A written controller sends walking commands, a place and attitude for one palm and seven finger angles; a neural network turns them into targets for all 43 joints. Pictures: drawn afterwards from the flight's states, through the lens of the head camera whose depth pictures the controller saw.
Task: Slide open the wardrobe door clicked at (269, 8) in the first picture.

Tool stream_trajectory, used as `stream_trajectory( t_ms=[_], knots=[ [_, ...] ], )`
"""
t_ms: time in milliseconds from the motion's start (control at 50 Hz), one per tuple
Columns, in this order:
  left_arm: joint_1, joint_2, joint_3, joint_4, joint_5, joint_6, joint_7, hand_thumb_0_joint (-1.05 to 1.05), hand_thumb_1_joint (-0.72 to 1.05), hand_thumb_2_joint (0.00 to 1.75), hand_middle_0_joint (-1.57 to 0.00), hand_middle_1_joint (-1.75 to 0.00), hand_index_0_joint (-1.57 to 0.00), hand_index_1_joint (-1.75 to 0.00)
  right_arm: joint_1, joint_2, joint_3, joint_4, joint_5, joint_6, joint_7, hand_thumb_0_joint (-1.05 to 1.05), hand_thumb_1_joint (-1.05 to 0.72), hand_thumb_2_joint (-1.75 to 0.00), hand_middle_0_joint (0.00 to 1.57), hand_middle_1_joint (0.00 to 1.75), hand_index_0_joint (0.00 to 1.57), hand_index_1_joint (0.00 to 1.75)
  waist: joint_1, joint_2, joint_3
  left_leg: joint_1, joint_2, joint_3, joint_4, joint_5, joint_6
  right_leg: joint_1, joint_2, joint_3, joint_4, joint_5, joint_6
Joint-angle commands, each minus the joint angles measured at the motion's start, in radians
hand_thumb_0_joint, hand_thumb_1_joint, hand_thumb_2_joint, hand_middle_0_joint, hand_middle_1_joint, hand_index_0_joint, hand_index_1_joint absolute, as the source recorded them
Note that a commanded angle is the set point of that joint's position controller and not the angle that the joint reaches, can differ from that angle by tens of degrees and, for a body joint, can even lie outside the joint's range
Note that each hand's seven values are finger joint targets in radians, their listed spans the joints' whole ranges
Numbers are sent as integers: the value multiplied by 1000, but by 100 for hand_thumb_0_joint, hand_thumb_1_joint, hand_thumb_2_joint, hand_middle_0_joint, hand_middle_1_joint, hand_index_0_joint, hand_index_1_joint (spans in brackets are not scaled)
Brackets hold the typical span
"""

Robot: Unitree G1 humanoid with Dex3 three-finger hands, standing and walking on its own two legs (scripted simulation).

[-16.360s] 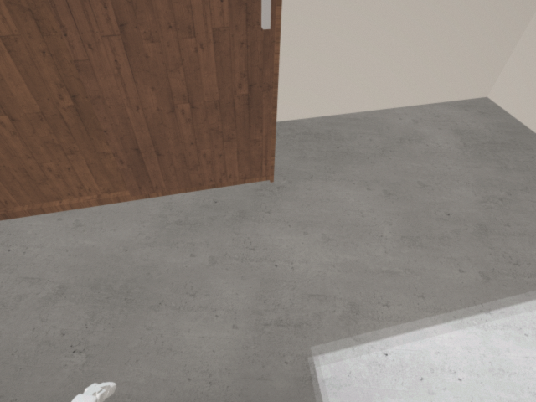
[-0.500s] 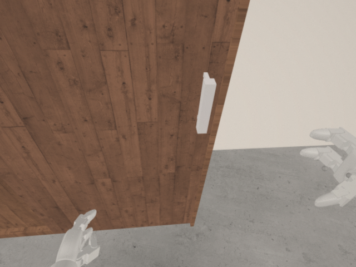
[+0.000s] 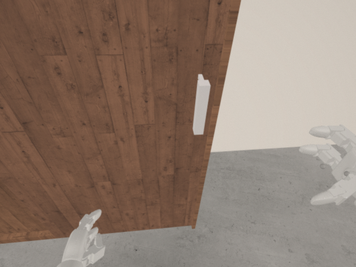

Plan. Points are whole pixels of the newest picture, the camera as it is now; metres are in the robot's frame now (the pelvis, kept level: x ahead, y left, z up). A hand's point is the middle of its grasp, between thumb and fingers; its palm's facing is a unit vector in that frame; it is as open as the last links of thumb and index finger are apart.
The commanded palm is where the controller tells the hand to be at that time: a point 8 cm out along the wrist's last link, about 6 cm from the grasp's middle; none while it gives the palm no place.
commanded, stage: move the hooked fingers beside the handle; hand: right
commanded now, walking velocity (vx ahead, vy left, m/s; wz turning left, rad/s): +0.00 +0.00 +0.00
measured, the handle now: (199, 104) +0.49 -0.05 +0.13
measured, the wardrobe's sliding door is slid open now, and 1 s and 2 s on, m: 0.00 0.00 0.00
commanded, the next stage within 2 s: none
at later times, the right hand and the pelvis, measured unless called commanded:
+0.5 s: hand (283, 145) +0.33 -0.22 +0.15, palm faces -0.07 +1.00 -0.02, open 14.0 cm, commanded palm +0.31 -0.27 +0.15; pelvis +0.01 +0.00 +0.00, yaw +0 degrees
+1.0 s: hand (255, 131) +0.38 -0.17 +0.14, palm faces -0.07 +1.00 -0.02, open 14.0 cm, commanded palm +0.36 -0.22 +0.15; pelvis +0.03 +0.02 +0.00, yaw +1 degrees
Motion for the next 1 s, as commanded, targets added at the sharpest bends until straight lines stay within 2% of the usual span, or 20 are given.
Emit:
stream_trajectory(
  t_ms=[0,20,60,80,100,140,160,260,360,480,520,540,600,660,780,820,840,860,920,980],
  knots=[
    [-135,137,62,-154,-8,-64,16,0,90,90,-20,-30,-20,-30,-357,-202,-31,-193,11,-56,-14,0,50,-30,30,120,30,120,22,-62,-117,-79,23,-66,-94,6,-3,101,-54,143,-135,13,61],
    [-144,136,61,-152,-8,-67,16,0,90,90,-20,-30,-20,-30,-391,-174,9,-214,6,-59,-18,0,50,-30,30,120,30,120,32,-53,-119,-80,29,-79,-98,3,-2,103,-55,136,-124,9,59],
    [-135,137,64,-147,-6,-71,16,0,90,90,-20,-30,-20,-30,-426,-182,7,-225,-3,-64,-33,0,50,-30,30,120,30,120,30,-60,-142,-84,24,-62,-90,5,-2,121,-57,152,-141,-1,62],
    [-139,135,62,-148,-5,-73,17,0,90,90,-20,-30,-20,-30,-439,-159,34,-232,-7,-67,-37,0,50,-30,30,120,30,120,33,-59,-144,-88,24,-62,-90,9,-3,127,-55,152,-142,-3,61],
    [-132,137,63,-138,-3,-72,18,0,90,90,-20,-30,-20,-30,-450,-179,14,-207,-10,-69,-45,0,50,-30,30,120,30,120,34,-36,-142,-90,24,-59,-91,2,-3,122,-57,158,-147,-17,62],
    [-133,141,66,-138,1,-66,16,0,90,90,-20,-30,-20,-30,-425,-228,-37,-202,-19,-68,-63,0,50,-30,30,120,30,120,12,-20,-180,-54,29,-60,-91,13,2,115,-55,149,-144,25,61],
    [-141,133,60,-139,1,-64,16,0,90,90,-20,-30,-20,-30,-443,-198,-13,-189,-22,-67,-68,0,50,-30,30,120,30,120,17,-6,-177,-51,28,-59,-89,23,3,118,-53,144,-141,42,60],
    [-138,129,63,-144,3,-51,9,0,90,90,-20,-30,-20,-30,-422,-184,-17,-171,-36,-47,-93,0,50,-30,30,120,30,120,1,-61,-202,-36,25,-48,-81,71,6,140,-53,131,-141,102,72],
    [-132,125,67,-149,1,-40,4,0,90,90,-20,-30,-20,-30,-443,-125,37,-181,-44,-33,-104,0,50,-30,30,120,30,120,16,-42,-199,-40,24,-52,-83,110,4,149,-55,120,-129,148,72],
    [-116,130,72,-130,0,-29,7,0,90,90,-20,-30,-20,-30,-508,-104,63,-153,-49,-37,-124,0,50,-30,30,120,30,120,37,-10,-174,-65,22,-55,-89,104,-1,136,-54,114,-123,132,64],
    [-111,136,76,-117,3,-24,9,0,90,90,-20,-30,-20,-30,-546,-131,49,-148,-58,-42,-138,0,50,-30,30,120,30,120,40,6,-200,-53,26,-67,-90,115,0,141,-54,105,-108,144,58],
    [-110,132,77,-120,3,-22,8,0,90,90,-20,-30,-20,-30,-549,-134,44,-150,-60,-42,-143,0,50,-30,30,120,30,120,34,-11,-219,-42,29,-69,-88,130,0,138,-51,101,-109,158,57],
    [-101,124,76,-119,4,-16,8,0,90,90,-20,-30,-20,-30,-564,-105,67,-145,-65,-50,-153,0,50,-30,30,120,30,120,38,-13,-248,-28,27,-66,-78,176,-2,153,-47,94,-101,197,59],
    [-96,122,78,-125,6,-13,1,0,90,90,-20,-30,-20,-30,-534,-99,69,-153,-69,-59,-161,0,50,-30,30,120,30,120,27,-35,-277,-2,29,-73,-66,232,1,160,-46,87,-92,247,59],
    [-83,128,81,-116,1,13,1,0,90,90,-20,-30,-20,-30,-528,-116,42,-48,-71,-25,-166,0,50,-30,30,120,30,120,36,52,-223,2,40,-89,-69,254,-13,82,-43,68,-80,202,44],
    [-87,126,82,-120,0,18,-1,0,90,90,-20,-30,-20,-30,-560,-92,68,-64,-73,-26,-170,0,50,-30,30,120,30,120,42,35,-224,0,44,-101,-68,263,-14,83,-43,62,-68,203,44],
    [-86,124,82,-121,0,18,-1,0,90,90,-20,-30,-20,-30,-591,-100,67,-77,-75,-30,-174,0,50,-30,30,120,30,120,42,12,-238,0,49,-109,-66,274,-15,84,-43,63,-67,206,44],
    [-80,125,83,-120,0,20,-1,0,90,90,-20,-30,-20,-30,-598,-112,53,-75,-76,-38,-180,0,50,-30,30,120,30,120,44,25,-246,3,47,-110,-65,278,-17,86,-42,63,-64,204,43],
    [-80,116,84,-125,0,17,-4,0,90,90,-20,-30,-20,-30,-632,-56,116,-142,-81,-72,-185,0,50,-30,30,120,30,120,53,-21,-291,9,44,-111,-53,326,-16,127,-43,56,-50,246,44],
    [-62,122,87,-106,0,22,-2,0,90,90,-20,-30,-20,-30,-635,-90,81,-80,-82,-80,-196,0,50,-30,30,120,30,120,56,17,-269,0,43,-112,-56,315,-22,96,-42,61,-53,217,41]
  ],
)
